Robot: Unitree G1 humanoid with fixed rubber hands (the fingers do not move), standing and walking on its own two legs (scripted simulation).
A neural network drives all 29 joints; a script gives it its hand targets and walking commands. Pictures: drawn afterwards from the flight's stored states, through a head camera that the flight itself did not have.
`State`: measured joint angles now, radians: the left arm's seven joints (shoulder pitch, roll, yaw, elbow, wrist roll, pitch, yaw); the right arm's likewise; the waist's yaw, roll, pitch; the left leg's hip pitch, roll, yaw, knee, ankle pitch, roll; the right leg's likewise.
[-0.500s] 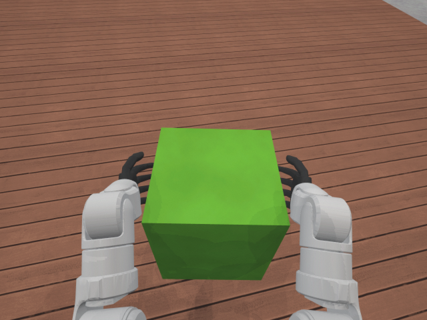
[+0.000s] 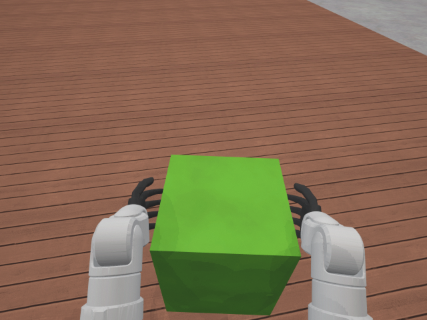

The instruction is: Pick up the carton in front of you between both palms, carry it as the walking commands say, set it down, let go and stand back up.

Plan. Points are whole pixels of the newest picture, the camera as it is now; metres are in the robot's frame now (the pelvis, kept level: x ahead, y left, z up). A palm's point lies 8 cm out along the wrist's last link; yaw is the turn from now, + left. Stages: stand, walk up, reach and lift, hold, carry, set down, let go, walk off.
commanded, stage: carry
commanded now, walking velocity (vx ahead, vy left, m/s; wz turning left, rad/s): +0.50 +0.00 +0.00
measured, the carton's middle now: (221, 236) +0.28 +0.00 +0.02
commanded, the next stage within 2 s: none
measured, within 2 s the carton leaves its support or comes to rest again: neither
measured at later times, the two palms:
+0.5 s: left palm (153, 117) +0.58 +0.18 +0.10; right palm (266, 119) +0.57 -0.12 +0.11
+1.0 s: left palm (182, 74) +0.90 +0.13 +0.08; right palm (265, 77) +0.90 -0.17 +0.07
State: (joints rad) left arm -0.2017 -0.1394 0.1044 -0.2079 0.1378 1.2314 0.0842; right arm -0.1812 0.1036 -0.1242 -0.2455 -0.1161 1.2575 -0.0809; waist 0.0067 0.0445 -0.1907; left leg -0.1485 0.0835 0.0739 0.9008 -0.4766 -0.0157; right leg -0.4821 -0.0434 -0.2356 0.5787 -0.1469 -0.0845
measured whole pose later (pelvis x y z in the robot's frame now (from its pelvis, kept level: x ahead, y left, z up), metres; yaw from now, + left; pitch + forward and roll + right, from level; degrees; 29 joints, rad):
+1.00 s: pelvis +0.64 -0.02 +0.01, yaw +1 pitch +3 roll +0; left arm -0.16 -0.13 0.09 -0.24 0.13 1.19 0.09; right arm -0.14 0.13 -0.12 -0.28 -0.13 1.22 -0.08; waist 0.01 0.03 -0.09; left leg -0.21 0.09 0.07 1.02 -0.45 -0.02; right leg -0.45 -0.05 -0.24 0.53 -0.15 -0.09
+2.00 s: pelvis +1.31 -0.03 +0.01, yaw +1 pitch +3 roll -1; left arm -0.16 -0.13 0.09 -0.27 0.13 1.19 0.09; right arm -0.14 0.13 -0.12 -0.31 -0.13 1.21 -0.08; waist 0.01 0.04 -0.05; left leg -0.18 0.08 0.08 0.99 -0.45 -0.02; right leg -0.45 -0.04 -0.24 0.53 -0.14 -0.09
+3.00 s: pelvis +1.86 -0.01 +0.02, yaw +0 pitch +5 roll -1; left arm -0.19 -0.14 0.10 -0.30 0.12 1.20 0.09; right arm -0.17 0.13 -0.12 -0.34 -0.13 1.22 -0.09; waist -0.01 0.04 -0.08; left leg -0.09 0.07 0.14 0.43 -0.39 -0.04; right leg -0.36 -0.03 -0.21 0.47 -0.19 -0.04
